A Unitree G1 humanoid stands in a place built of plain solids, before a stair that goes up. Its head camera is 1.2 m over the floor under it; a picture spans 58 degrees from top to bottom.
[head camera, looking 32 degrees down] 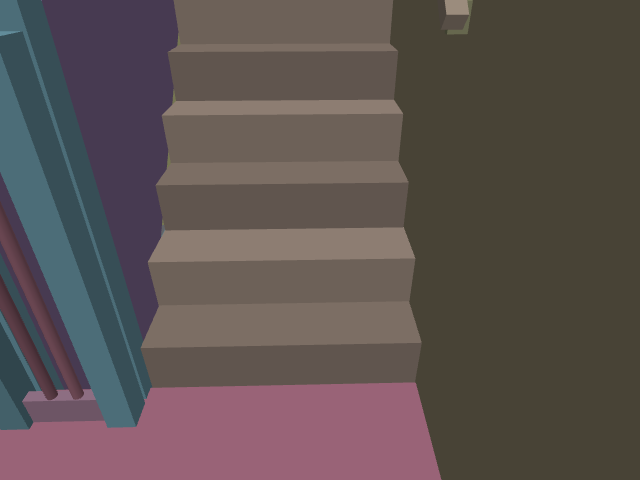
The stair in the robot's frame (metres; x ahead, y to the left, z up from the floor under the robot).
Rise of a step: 0.19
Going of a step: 0.21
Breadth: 0.90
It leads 1 degrees to the left of straight ahead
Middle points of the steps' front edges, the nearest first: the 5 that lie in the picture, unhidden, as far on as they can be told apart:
0.99 0.12 0.19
1.20 0.13 0.37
1.40 0.13 0.56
1.61 0.14 0.74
1.82 0.14 0.93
